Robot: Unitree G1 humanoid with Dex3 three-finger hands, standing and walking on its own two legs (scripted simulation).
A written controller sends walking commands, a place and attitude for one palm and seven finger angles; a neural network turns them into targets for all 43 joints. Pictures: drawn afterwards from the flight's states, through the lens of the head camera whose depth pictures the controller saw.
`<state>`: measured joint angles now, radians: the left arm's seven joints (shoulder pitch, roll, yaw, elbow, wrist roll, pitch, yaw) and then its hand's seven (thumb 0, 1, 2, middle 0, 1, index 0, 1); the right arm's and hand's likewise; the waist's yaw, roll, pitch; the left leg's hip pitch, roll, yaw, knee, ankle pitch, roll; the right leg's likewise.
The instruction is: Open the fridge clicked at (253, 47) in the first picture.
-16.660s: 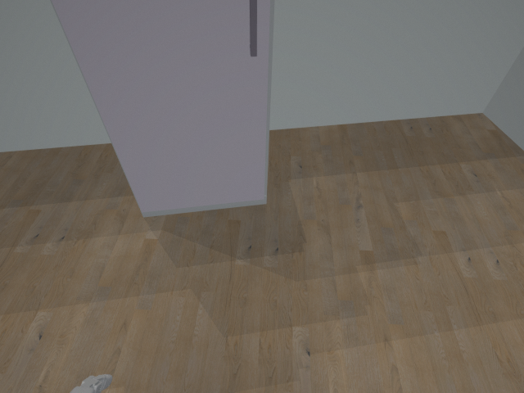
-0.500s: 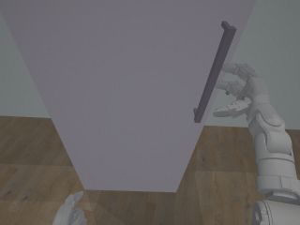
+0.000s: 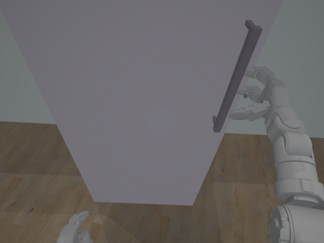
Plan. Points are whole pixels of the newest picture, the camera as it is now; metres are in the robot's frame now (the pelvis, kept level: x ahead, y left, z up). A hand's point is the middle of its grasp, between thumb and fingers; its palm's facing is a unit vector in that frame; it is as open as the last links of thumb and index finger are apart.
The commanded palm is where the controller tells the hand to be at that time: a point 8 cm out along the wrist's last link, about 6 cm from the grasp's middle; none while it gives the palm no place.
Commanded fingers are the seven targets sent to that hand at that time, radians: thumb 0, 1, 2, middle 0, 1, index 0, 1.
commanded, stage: slide the fingers in behind the handle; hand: right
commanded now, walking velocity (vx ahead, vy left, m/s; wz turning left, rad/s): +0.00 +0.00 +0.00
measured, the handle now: (230, 85) +0.46 -0.14 +0.19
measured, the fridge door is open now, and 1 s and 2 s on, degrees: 0 0 0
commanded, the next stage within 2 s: grip the handle and tug to test in 1.86 s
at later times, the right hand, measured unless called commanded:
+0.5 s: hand (235, 96) +0.40 -0.13 +0.20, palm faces -0.03 +1.00 +0.00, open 14.0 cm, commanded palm +0.37 -0.18 +0.20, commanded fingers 0.00 0.50 -0.30 0.30 1.20 0.30 1.20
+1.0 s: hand (227, 96) +0.39 -0.11 +0.21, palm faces -0.02 +1.00 +0.00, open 14.1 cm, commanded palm +0.37 -0.16 +0.20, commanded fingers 0.00 0.50 -0.30 0.30 1.20 0.30 1.20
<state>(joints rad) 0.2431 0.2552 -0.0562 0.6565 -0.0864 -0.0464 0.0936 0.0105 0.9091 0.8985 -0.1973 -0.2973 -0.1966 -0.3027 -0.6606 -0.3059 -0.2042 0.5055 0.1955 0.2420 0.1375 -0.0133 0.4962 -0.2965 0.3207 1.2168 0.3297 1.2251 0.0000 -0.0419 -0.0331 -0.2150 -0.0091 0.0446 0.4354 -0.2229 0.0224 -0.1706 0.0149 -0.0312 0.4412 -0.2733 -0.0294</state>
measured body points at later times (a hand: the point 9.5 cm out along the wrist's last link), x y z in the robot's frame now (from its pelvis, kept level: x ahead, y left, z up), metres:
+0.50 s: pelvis +0.00 +0.00 +0.00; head -0.02 +0.02 +0.45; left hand +0.16 +0.23 -0.10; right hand +0.39 -0.19 +0.20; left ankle +0.00 +0.11 -0.74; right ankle -0.02 -0.10 -0.74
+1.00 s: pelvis +0.00 +0.01 +0.00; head -0.03 +0.02 +0.45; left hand +0.16 +0.23 -0.10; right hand +0.39 -0.17 +0.21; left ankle +0.00 +0.11 -0.74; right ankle -0.02 -0.10 -0.74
